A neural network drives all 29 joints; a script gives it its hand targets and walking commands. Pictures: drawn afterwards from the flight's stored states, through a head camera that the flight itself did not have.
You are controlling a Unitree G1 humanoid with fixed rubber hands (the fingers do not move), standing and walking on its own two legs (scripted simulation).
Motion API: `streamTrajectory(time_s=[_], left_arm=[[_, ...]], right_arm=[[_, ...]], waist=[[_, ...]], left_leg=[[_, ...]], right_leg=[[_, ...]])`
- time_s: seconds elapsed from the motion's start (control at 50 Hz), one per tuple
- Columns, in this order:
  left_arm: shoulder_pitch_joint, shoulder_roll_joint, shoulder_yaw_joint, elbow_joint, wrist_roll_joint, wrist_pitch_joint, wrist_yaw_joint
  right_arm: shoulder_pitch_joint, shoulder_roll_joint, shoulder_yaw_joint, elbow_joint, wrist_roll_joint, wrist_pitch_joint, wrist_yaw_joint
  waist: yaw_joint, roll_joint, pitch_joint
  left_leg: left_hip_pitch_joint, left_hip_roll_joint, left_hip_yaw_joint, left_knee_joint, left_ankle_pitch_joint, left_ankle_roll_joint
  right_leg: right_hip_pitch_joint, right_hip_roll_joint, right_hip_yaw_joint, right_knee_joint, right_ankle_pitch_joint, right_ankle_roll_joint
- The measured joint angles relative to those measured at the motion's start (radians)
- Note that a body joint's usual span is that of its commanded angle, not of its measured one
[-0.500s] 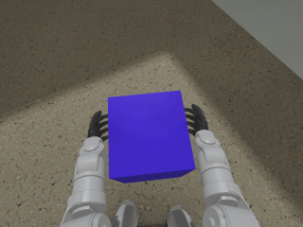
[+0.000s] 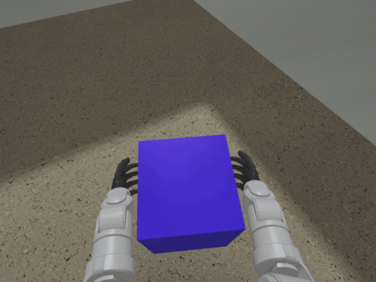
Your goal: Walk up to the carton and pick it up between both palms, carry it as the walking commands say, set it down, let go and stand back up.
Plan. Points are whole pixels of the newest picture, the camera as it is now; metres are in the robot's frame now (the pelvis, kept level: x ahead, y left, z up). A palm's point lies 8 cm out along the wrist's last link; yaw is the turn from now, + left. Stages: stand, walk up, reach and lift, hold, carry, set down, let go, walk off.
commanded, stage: reach and lift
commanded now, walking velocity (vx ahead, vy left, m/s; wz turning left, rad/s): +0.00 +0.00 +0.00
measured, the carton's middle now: (186, 199) +0.33 +0.03 -0.09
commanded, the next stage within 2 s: hold in 1.92 s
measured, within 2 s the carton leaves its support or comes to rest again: neither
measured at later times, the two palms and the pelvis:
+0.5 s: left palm (114, 187) +0.29 +0.17 +0.05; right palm (260, 180) +0.32 -0.12 +0.05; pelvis +0.01 -0.01 +0.02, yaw +1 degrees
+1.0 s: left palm (119, 180) +0.30 +0.16 +0.07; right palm (273, 183) +0.31 -0.13 +0.07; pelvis +0.01 +0.00 +0.02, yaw +1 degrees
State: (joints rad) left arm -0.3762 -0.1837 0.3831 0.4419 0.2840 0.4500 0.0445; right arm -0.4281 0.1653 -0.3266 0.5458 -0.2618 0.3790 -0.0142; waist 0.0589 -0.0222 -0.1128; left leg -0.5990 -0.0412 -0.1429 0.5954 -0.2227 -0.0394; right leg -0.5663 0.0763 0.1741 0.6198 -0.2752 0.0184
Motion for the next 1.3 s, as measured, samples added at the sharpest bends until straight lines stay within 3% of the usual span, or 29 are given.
streamTrajectory(time_s=[0.74,1.3], left_arm=[[0.055,0.016,-0.116,-0.134,0.012,0.301,-0.005],[0.062,0.018,-0.158,-0.141,0.013,0.319,-0.005]], right_arm=[[0.099,0.004,0.076,-0.183,-0.024,0.308,0.011],[0.128,-0.004,0.087,-0.245,-0.029,0.357,0.018]], waist=[[-0.014,0.011,0.097],[-0.064,0.012,0.101]], left_leg=[[0.517,0.013,-0.012,-0.233,0.054,0.005],[0.523,0.008,0.004,-0.24,0.052,0.019]], right_leg=[[0.516,-0.028,-0.024,-0.224,0.046,-0.02],[0.529,-0.04,-0.02,-0.252,0.055,-0.008]])
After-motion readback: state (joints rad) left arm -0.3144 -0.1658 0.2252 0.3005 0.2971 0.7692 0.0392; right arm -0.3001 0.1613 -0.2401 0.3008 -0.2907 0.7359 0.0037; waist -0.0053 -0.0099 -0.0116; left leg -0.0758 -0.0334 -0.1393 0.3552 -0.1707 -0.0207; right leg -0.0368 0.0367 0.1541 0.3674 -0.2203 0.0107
